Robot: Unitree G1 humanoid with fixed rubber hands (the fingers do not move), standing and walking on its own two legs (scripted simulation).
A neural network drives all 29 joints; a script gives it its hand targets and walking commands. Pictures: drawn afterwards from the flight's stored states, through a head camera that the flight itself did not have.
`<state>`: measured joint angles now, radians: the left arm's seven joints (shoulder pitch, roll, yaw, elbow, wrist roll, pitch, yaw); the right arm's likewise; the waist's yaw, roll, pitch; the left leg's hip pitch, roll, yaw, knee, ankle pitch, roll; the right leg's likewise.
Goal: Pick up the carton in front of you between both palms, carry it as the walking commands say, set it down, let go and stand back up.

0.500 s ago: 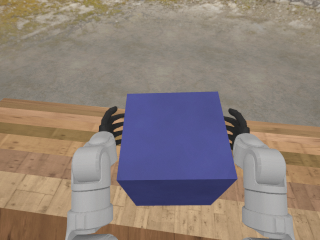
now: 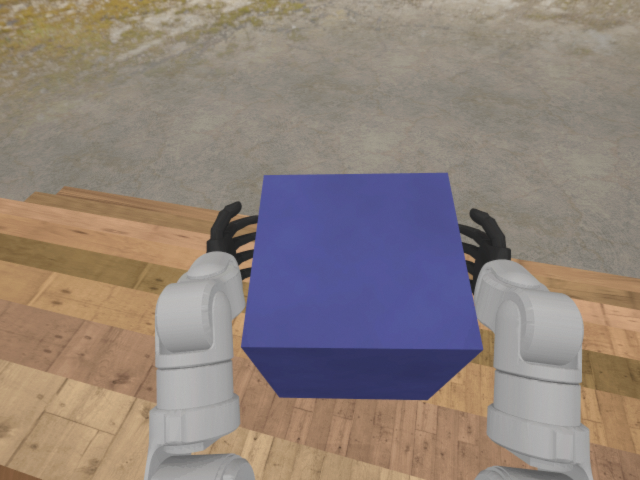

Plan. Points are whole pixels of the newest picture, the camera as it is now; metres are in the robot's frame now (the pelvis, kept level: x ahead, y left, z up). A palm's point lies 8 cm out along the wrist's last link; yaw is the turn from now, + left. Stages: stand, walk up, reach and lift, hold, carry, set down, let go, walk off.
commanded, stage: carry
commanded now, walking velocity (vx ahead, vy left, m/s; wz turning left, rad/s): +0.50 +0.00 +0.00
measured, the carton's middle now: (353, 298) +0.34 +0.02 +0.05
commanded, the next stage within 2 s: none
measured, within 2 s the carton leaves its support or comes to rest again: neither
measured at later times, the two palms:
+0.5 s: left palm (325, 209) +0.67 +0.10 -0.11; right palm (467, 233) +0.62 -0.20 -0.11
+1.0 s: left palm (334, 191) +1.01 +0.11 -0.35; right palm (428, 200) +1.00 -0.19 -0.37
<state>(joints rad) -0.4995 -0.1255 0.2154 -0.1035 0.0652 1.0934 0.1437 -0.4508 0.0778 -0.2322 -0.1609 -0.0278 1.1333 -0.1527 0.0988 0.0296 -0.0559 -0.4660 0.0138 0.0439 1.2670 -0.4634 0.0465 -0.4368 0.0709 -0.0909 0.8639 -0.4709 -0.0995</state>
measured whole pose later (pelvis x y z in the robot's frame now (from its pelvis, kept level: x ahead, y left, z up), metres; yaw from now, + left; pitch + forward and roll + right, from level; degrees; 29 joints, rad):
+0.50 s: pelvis +0.32 +0.01 -0.20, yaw -2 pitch +1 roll +2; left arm -0.46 -0.13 0.30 -0.03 0.09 1.10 0.13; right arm -0.51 0.04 -0.16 0.06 0.06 1.11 -0.21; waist -0.16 0.00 0.00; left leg -0.34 -0.17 0.08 0.97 -0.65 0.15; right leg -0.72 0.01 0.05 1.13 -0.09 -0.04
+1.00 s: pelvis +0.69 -0.05 -0.42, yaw -3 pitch +2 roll +0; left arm -0.36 -0.09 0.14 0.08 -0.05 0.84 0.16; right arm -0.23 0.12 -0.21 -0.07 -0.05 0.86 -0.14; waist 0.13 0.03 -0.01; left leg -0.66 0.01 0.03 0.66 0.33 0.04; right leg -0.28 0.16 -0.04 1.14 -0.88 -0.16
